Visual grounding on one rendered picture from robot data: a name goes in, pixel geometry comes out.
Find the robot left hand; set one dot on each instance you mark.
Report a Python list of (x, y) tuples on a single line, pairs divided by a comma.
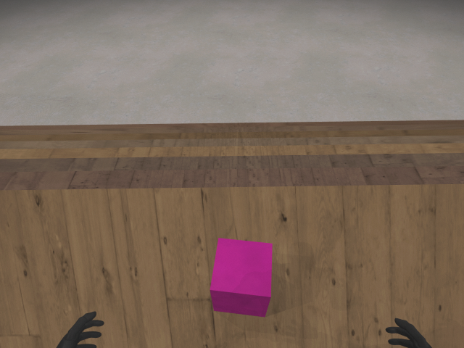
[(76, 334)]

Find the carton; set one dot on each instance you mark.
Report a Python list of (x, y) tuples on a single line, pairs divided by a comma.
[(241, 278)]

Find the robot right hand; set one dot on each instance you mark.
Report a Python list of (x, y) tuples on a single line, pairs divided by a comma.
[(416, 340)]

